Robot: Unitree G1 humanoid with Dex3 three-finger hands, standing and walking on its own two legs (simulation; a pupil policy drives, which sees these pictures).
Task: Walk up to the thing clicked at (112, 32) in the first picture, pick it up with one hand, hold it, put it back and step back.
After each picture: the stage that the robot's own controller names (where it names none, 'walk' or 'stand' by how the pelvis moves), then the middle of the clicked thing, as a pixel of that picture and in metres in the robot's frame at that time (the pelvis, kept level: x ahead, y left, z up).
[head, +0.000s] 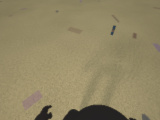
stand; (113, 30) +2.12 -0.56 -0.66
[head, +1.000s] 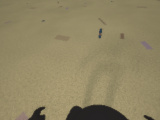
walk; (100, 33) +2.03 -0.07 -0.63
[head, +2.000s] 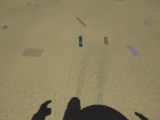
walk; (80, 41) +1.40 +0.29 -0.65
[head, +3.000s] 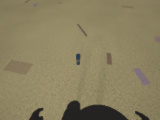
walk; (78, 59) +0.89 +0.24 -0.63
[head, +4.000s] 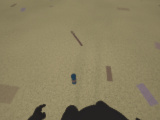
walk; (73, 79) +0.53 +0.19 -0.64
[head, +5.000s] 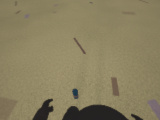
stand; (75, 94) +0.35 +0.17 -0.64
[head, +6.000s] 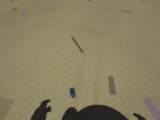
stand; (72, 93) +0.34 +0.19 -0.65
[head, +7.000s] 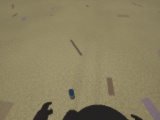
stand; (71, 94) +0.36 +0.22 -0.66
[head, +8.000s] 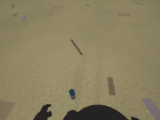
stand; (72, 94) +0.36 +0.21 -0.66
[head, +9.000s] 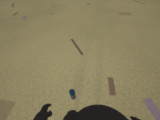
stand; (72, 94) +0.35 +0.21 -0.66
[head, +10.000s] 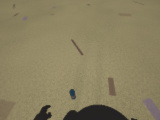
stand; (72, 94) +0.35 +0.21 -0.66
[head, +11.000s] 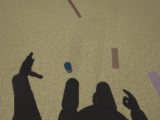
go down; (68, 68) +0.40 +0.20 -0.42
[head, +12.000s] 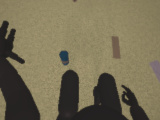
go down; (64, 59) +0.43 +0.21 -0.28
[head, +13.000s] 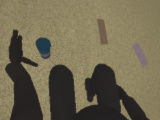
close in; (44, 50) +0.42 +0.25 -0.17
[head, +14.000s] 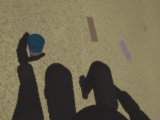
close; (35, 49) +0.41 +0.26 -0.16
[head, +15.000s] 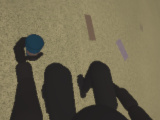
lift; (33, 48) +0.40 +0.27 -0.16
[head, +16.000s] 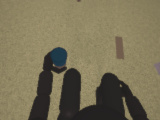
lift; (60, 61) +0.33 +0.23 -0.02
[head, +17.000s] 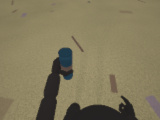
hold; (66, 66) +0.33 +0.16 +0.09
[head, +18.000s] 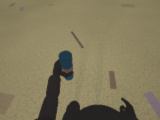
hold; (67, 67) +0.33 +0.17 +0.05
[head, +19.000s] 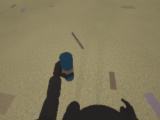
hold; (67, 69) +0.32 +0.16 +0.04
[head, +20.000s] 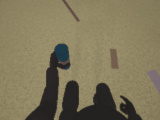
crouch; (64, 59) +0.39 +0.18 -0.03
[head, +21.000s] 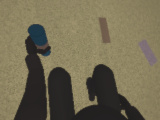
lower; (42, 43) +0.46 +0.25 -0.10
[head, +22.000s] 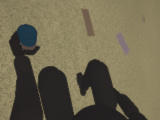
lower; (29, 43) +0.45 +0.26 -0.17
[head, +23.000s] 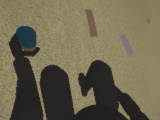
lower; (29, 44) +0.43 +0.28 -0.16
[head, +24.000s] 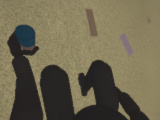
lower; (28, 43) +0.43 +0.28 -0.16
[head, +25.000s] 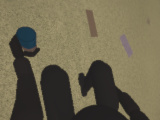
lower; (29, 45) +0.43 +0.28 -0.17
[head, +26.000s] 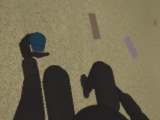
open; (38, 48) +0.43 +0.25 -0.17
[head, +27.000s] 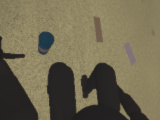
stand; (44, 45) +0.42 +0.25 -0.18
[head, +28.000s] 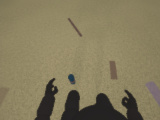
stand; (72, 79) +0.39 +0.19 -0.52
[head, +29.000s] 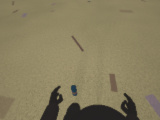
stand; (74, 90) +0.39 +0.18 -0.60
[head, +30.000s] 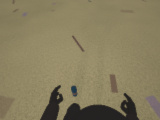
stand; (74, 91) +0.37 +0.18 -0.60
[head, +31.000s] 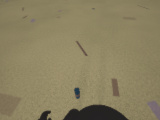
stand; (77, 93) +0.40 +0.16 -0.65
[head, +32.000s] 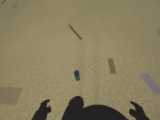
walk; (77, 75) +0.50 +0.19 -0.63
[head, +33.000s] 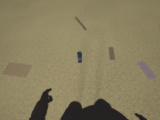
walk; (79, 57) +0.81 +0.18 -0.62
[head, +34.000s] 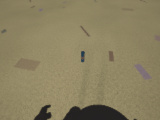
stand; (82, 56) +1.04 +0.17 -0.64
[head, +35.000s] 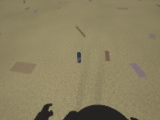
stand; (78, 57) +1.02 +0.22 -0.66
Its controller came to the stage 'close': yes
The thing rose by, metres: 0.68
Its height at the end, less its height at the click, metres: +0.00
